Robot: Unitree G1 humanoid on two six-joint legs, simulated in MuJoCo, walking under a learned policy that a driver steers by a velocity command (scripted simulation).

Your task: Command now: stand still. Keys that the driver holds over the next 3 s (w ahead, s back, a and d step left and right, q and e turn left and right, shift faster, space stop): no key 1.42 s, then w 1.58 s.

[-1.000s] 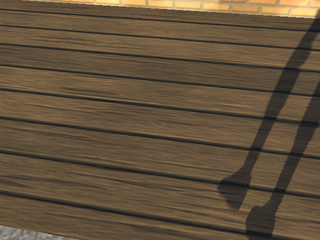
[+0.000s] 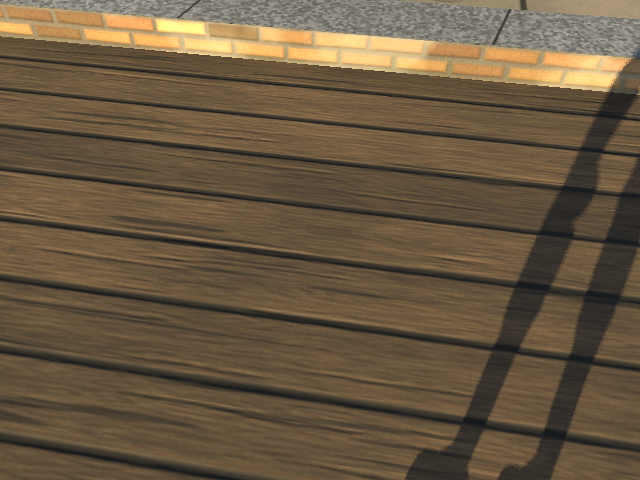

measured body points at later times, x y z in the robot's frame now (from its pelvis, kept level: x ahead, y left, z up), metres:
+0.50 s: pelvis +0.00 -0.01 +0.00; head +0.00 -0.01 +0.45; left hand -0.05 +0.19 -0.16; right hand -0.04 -0.20 -0.17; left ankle +0.02 +0.09 -0.74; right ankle -0.02 -0.10 -0.74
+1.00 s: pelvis +0.01 -0.02 +0.00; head +0.01 -0.02 +0.45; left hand -0.05 +0.18 -0.16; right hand -0.04 -0.21 -0.17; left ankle +0.02 +0.09 -0.74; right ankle -0.02 -0.10 -0.74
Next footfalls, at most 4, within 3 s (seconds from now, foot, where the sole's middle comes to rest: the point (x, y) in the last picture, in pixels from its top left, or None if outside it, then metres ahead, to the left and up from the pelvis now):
1.84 left None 0.22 0.12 -0.78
2.50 right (371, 450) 0.67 -0.09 -0.94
2.94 left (295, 362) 0.91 0.10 -0.94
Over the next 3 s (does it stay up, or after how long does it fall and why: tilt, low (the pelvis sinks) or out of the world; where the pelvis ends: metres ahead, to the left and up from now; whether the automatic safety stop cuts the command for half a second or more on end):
stays up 0.80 0.02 -0.18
